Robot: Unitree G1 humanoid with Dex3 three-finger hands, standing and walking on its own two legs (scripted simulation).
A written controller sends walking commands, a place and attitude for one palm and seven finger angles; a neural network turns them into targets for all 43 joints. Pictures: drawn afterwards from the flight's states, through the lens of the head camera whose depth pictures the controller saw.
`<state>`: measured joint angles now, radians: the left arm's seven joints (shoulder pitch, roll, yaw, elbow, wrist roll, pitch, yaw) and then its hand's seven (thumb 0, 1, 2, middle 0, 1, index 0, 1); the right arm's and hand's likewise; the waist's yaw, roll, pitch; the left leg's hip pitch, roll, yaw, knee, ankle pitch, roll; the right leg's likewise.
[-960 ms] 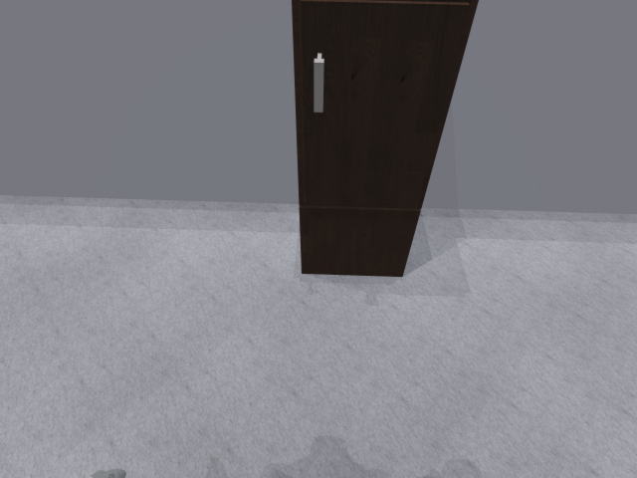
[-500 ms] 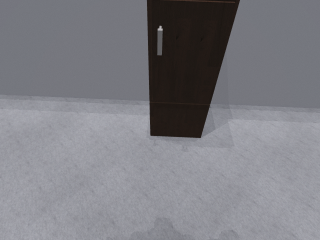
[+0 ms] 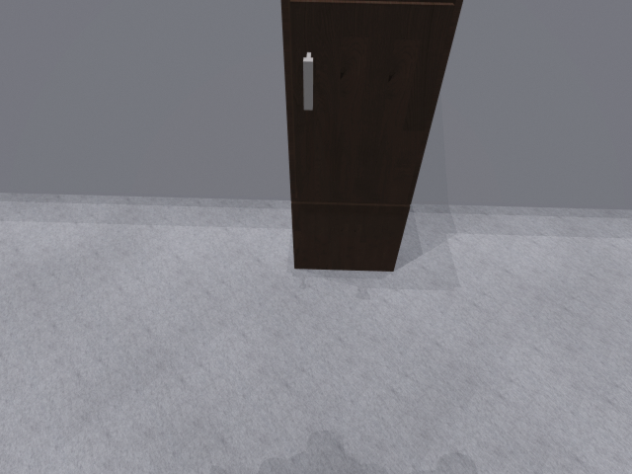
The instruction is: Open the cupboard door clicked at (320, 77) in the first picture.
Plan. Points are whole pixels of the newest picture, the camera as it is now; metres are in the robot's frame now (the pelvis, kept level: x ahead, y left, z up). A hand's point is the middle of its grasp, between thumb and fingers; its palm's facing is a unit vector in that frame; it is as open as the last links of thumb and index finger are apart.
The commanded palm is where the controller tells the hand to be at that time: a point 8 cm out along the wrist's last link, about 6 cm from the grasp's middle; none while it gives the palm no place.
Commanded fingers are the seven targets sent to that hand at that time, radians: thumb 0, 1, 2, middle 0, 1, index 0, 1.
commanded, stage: look at it before walking up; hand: left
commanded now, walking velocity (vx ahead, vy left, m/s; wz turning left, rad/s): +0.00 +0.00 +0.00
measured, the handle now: (308, 81) +0.98 +0.08 +0.05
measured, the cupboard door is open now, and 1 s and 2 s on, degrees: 0 0 0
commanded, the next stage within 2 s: take the last steps up to it in 0.48 s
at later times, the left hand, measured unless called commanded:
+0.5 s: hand out of the picture +0.07 +0.24 -0.15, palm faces -0.03 -0.94 -0.33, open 7.4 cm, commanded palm none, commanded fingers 0.00 0.90 0.90 -0.20 -0.30 -0.20 -0.30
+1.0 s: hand out of the picture +0.02 +0.15 -0.19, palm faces +0.05 -0.98 -0.18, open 7.4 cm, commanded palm none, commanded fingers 0.00 0.90 0.90 -0.20 -0.30 -0.20 -0.30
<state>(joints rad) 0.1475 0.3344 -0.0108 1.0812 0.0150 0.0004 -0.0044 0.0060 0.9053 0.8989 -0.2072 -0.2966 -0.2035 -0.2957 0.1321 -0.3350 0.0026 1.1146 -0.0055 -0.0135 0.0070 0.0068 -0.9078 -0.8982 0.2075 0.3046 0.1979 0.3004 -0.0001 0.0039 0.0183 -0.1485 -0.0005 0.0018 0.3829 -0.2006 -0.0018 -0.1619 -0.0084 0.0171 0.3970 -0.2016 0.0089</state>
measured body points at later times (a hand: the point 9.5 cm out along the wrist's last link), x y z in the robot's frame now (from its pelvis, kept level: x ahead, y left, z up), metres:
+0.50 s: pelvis +0.00 +0.00 +0.00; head +0.00 +0.00 +0.45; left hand +0.07 +0.29 -0.13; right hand +0.08 -0.30 -0.13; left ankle +0.01 +0.12 -0.74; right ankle +0.01 -0.12 -0.74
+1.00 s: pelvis +0.07 -0.02 -0.02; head +0.07 -0.02 +0.43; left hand +0.01 +0.20 -0.17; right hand +0.05 -0.26 -0.17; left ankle +0.01 +0.10 -0.71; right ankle +0.01 -0.13 -0.74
